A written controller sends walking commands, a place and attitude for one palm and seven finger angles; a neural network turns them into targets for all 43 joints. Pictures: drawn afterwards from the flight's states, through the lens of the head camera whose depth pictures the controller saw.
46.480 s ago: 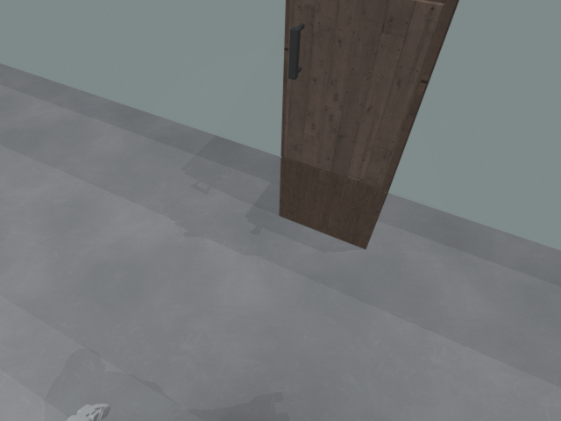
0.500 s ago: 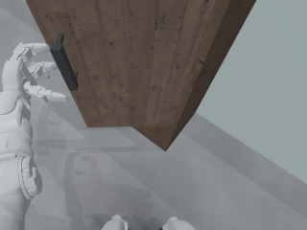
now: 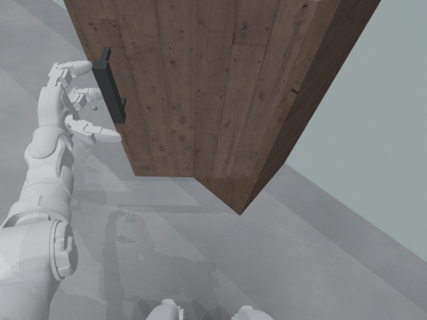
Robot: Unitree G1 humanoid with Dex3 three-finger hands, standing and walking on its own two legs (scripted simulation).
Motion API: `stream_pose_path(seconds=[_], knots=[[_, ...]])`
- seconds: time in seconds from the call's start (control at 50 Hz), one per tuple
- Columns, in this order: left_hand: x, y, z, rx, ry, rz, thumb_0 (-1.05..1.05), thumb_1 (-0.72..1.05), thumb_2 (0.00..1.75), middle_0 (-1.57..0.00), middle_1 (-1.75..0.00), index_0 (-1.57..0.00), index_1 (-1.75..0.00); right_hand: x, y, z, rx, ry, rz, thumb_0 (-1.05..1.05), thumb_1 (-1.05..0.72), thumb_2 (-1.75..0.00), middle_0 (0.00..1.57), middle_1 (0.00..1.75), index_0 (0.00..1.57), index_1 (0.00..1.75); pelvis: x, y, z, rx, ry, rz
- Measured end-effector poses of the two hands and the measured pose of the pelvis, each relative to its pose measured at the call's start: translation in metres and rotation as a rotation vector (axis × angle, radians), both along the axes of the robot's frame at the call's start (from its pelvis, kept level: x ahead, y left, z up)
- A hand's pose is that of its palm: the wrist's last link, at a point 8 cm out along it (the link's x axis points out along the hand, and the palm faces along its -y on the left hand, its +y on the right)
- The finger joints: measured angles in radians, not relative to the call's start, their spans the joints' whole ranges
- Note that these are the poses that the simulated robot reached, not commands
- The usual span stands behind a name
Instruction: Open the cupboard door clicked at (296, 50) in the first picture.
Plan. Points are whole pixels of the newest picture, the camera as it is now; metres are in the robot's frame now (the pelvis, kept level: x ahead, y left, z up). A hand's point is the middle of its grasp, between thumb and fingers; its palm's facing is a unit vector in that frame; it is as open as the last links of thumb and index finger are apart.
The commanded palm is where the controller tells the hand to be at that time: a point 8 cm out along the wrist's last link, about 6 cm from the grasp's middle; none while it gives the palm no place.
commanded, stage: slide the fingers in behind the handle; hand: left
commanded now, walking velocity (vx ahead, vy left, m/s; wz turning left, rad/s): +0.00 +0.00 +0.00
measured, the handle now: (113, 87) +0.53 +0.19 +0.09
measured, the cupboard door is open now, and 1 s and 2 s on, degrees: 41 40 52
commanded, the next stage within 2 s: close the thumb around the handle in 0.66 s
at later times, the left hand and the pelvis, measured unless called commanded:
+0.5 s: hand (123, 102) +0.49 +0.16 +0.09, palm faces +0.02 -1.00 -0.01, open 14.0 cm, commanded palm +0.46 +0.21 +0.09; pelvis -0.01 -0.01 +0.00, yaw -2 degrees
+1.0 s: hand (122, 102) +0.49 +0.17 +0.09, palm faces +0.00 -1.00 -0.01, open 12.3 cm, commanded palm +0.47 +0.21 +0.09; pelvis +0.00 -0.01 +0.00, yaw -2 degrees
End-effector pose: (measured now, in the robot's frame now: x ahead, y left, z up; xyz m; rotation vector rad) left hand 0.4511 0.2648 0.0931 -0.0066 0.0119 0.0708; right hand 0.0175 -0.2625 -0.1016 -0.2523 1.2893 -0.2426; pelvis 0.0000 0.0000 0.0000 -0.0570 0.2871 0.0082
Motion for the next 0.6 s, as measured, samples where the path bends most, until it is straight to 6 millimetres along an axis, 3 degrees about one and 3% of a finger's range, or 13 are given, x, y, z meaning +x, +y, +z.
stream_pose_path(seconds=[0.08,0.24,0.38,0.6], knots=[[-0.002,-0.005,0.000,0.007,-0.002,-0.009,-0.01,-0.50,0.30,-0.29,-1.20,-0.09,-1.14,0.000,0.001,-0.002,0.007,0.001,0.010,0.01,-0.91,-0.90,0.20,0.30,0.20,0.30,-0.002,0.000,0.000,0.001,-0.003,0.005],[0.010,-0.039,-0.001,-0.027,0.001,-0.060,-0.01,-0.50,0.30,-0.30,-1.20,-0.21,-1.19,-0.003,-0.001,-0.001,0.005,-0.027,-0.006,0.01,-0.91,-0.90,0.20,0.30,0.20,0.30,-0.005,-0.002,-0.001,0.007,-0.001,-0.008],[0.014,-0.049,0.002,0.032,-0.009,-0.068,-0.01,-0.50,0.30,-0.30,-1.20,-0.27,-1.21,-0.017,-0.002,-0.003,0.021,-0.022,-0.038,0.01,-0.91,-0.90,0.20,0.30,0.20,0.30,-0.007,-0.005,-0.002,0.015,0.002,-0.025],[0.017,-0.045,0.003,0.015,0.009,-0.056,-0.01,-0.50,0.30,-0.29,-1.20,-0.31,-1.21,-0.037,-0.008,0.000,0.016,0.021,-0.080,0.01,-0.91,-0.90,0.20,0.30,0.20,0.30,-0.007,-0.012,0.000,0.020,0.001,-0.038]])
